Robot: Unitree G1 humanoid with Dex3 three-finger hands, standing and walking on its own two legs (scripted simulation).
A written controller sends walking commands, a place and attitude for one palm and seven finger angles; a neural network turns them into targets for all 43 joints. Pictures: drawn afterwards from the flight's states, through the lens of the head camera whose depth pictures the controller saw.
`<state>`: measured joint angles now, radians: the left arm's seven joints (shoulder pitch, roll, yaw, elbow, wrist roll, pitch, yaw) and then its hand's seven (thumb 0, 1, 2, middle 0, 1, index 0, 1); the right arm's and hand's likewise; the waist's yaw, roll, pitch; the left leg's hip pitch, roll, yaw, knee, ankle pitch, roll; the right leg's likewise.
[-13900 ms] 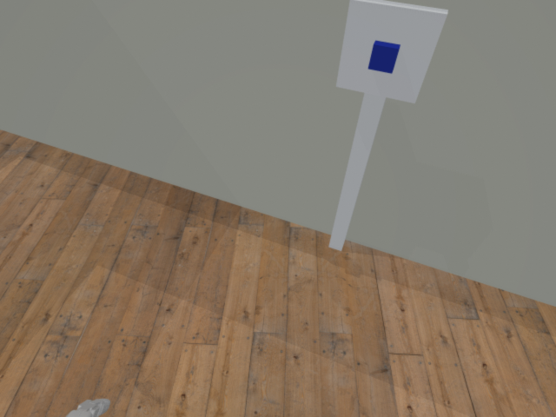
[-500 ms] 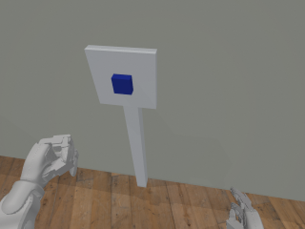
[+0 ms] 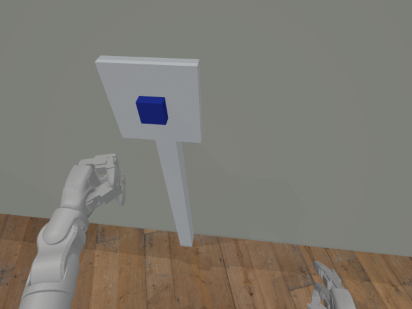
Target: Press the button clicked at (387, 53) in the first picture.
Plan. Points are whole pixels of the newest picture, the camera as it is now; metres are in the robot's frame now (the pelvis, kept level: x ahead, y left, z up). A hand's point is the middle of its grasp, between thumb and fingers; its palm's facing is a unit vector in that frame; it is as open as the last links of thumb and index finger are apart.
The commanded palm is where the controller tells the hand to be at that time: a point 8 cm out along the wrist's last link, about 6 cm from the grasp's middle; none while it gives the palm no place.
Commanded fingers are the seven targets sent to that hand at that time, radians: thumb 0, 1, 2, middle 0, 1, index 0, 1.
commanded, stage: aim a knuckle at the button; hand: left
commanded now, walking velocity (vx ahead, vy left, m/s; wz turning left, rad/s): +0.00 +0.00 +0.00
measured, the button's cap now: (153, 109) +0.51 +0.16 +0.12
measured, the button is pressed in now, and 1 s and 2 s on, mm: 0 0 1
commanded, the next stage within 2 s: press the button with the knuckle in 1.34 s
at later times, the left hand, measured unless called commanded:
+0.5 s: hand (149, 157) +0.39 +0.15 +0.09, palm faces -0.06 -1.00 +0.00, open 3.1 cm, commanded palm +0.38 +0.20 +0.10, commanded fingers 0.00 0.90 0.90 -1.30 -1.50 -1.30 -1.50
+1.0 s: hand (155, 149) +0.42 +0.14 +0.09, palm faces -0.04 -1.00 +0.00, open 3.1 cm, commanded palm +0.39 +0.19 +0.10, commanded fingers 0.00 0.90 0.90 -1.30 -1.50 -1.30 -1.50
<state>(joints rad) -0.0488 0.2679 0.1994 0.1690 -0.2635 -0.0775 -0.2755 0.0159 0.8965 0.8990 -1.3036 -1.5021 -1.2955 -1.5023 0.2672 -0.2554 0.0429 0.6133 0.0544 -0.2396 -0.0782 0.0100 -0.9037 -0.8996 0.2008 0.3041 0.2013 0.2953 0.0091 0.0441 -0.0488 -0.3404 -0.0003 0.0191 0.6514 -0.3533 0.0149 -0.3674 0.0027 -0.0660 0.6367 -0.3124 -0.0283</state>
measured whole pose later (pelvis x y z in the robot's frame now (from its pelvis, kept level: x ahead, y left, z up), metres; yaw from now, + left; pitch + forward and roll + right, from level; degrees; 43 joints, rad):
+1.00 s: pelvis +0.00 +0.01 -0.01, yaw -3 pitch +8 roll +0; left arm -0.51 0.24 0.22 0.73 -0.16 -0.28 -0.13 0.02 0.90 0.90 -1.30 -1.50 -1.29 -1.50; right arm 0.36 -0.24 0.01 0.63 0.03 -0.03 -0.02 0.01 -0.91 -0.90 0.20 0.30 0.20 0.29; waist -0.06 0.02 -0.07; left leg -0.47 0.01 0.06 0.71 -0.38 0.03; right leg -0.52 0.02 -0.02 0.69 -0.32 -0.02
